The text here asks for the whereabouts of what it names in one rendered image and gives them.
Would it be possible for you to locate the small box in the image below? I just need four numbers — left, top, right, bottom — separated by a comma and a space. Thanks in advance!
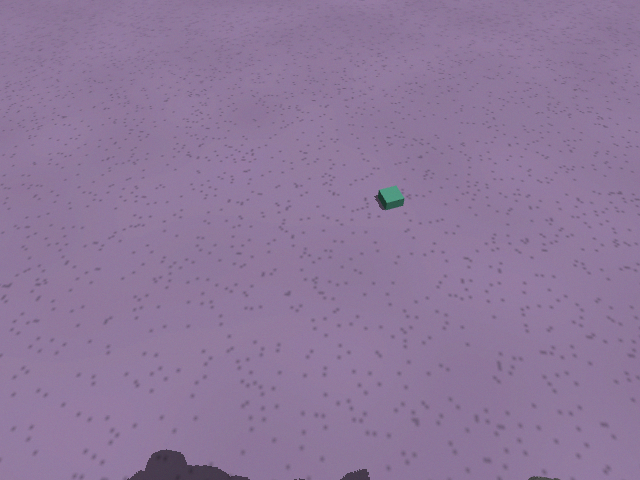
378, 186, 405, 210

